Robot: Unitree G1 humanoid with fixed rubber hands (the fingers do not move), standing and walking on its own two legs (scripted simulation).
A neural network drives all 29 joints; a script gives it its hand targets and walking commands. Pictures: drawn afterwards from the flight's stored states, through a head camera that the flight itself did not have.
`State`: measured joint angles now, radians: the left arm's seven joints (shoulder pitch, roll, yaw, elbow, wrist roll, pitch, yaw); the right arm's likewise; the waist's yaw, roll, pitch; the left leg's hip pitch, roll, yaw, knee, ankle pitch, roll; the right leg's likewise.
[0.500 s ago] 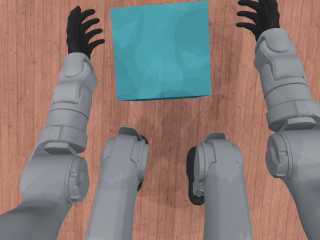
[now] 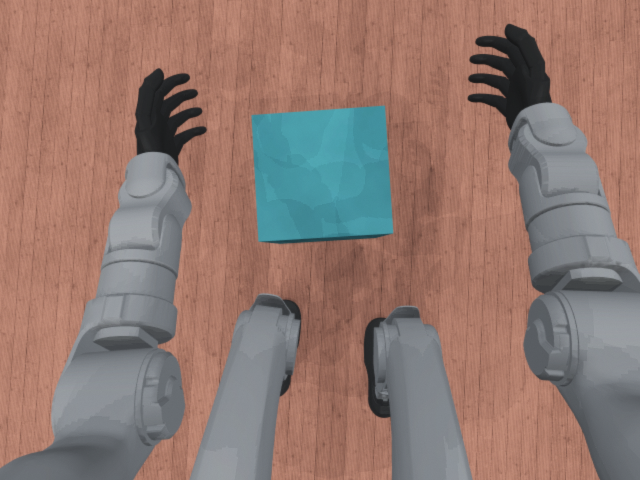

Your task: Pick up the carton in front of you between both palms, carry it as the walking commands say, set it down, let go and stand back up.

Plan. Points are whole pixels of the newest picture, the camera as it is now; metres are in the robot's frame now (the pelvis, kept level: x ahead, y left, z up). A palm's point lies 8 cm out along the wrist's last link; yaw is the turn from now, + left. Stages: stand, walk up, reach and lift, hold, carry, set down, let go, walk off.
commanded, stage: set down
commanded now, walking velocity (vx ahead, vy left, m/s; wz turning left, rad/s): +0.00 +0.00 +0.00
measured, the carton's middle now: (323, 186) +0.48 +0.03 -0.41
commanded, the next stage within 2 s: let go in 0.26 s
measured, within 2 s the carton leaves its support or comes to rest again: neither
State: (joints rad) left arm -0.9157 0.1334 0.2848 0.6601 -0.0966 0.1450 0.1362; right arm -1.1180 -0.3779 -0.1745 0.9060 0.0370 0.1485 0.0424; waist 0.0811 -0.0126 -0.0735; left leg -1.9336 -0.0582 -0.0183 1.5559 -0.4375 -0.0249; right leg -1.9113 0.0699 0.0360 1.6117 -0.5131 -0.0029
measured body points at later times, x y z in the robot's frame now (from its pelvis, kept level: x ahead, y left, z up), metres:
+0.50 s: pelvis +0.04 +0.00 +0.13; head +0.30 +0.00 +0.50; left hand +0.44 +0.21 +0.01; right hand +0.49 -0.20 +0.01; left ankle +0.10 +0.12 -0.50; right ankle +0.07 -0.11 -0.50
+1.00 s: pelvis +0.11 +0.01 +0.23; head +0.21 +0.00 +0.67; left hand +0.30 +0.24 +0.14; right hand +0.34 -0.22 +0.13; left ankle +0.10 +0.12 -0.50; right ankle +0.07 -0.11 -0.50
